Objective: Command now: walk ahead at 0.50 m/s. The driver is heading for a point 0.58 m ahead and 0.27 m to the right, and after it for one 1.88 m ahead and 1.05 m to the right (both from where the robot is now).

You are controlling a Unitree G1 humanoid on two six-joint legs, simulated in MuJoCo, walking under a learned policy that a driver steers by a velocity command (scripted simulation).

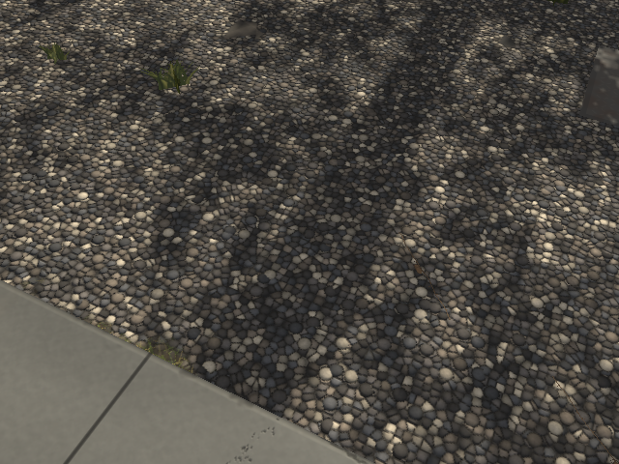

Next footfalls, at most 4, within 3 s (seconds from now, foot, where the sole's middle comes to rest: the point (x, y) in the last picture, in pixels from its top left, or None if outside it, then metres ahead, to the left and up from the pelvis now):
0.46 right None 0.36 -0.08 -0.71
1.08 left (280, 349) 0.86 0.08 -0.89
1.66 right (405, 331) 0.93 -0.26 -0.89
2.14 left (435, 240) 1.27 -0.39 -0.89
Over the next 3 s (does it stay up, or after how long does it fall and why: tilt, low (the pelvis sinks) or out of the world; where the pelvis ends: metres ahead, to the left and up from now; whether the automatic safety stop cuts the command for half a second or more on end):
stays up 1.29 -0.67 -0.11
